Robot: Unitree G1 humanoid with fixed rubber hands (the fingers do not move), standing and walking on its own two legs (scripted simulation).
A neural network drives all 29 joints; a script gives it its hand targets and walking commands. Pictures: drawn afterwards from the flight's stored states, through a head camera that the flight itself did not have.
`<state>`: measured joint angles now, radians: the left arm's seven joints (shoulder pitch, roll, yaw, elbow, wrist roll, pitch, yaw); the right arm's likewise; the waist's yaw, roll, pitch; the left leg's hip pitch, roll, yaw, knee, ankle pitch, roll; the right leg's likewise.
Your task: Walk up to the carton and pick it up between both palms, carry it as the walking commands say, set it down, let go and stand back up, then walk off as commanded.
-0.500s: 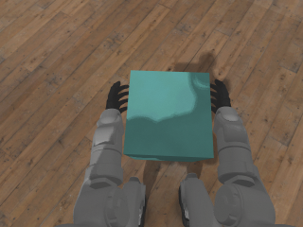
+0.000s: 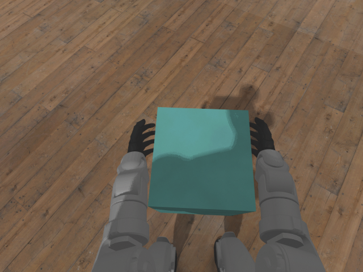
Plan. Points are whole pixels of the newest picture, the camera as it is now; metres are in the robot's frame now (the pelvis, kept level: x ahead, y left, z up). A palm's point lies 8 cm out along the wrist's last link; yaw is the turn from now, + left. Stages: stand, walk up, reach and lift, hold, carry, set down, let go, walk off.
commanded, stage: reach and lift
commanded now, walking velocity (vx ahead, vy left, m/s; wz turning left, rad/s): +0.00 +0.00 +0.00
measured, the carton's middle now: (198, 168) +0.35 -0.01 -0.10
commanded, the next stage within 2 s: none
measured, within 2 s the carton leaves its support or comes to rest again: neither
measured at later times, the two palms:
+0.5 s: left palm (125, 147) +0.35 +0.13 +0.05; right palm (274, 146) +0.35 -0.16 +0.04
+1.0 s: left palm (112, 140) +0.33 +0.13 +0.11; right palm (289, 141) +0.33 -0.16 +0.11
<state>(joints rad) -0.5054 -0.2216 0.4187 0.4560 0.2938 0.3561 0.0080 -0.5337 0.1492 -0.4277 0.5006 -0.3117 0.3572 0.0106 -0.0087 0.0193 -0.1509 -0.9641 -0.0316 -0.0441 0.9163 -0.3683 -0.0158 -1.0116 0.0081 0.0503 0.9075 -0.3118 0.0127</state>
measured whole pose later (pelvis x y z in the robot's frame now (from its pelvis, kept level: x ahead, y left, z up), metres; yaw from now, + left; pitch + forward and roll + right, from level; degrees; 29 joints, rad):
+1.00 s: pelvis +0.02 +0.00 +0.07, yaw +0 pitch -4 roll +0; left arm -0.36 -0.18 0.27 0.35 0.30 0.64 -0.02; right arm -0.35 0.17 -0.31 0.33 -0.31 0.65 -0.01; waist -0.01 0.01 0.00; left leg -0.12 -0.01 -0.06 0.40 -0.21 -0.01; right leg -0.16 0.01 0.04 0.39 -0.17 0.01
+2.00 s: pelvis +0.03 +0.00 +0.07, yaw +0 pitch -8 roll +0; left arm -0.29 -0.16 0.21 0.24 0.28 0.75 -0.02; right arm -0.29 0.16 -0.21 0.24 -0.29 0.77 -0.02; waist 0.00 0.01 0.04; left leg 0.01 0.00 -0.06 0.34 -0.20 -0.01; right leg -0.04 0.01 0.05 0.33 -0.15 0.01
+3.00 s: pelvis +0.02 +0.00 +0.07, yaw +0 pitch -9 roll +0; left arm -0.29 -0.16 0.21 0.25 0.28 0.76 -0.02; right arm -0.28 0.16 -0.21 0.23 -0.29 0.78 -0.02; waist 0.01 0.01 0.04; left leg -0.01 -0.01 -0.06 0.38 -0.21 -0.01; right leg -0.05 0.01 0.04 0.36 -0.16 0.01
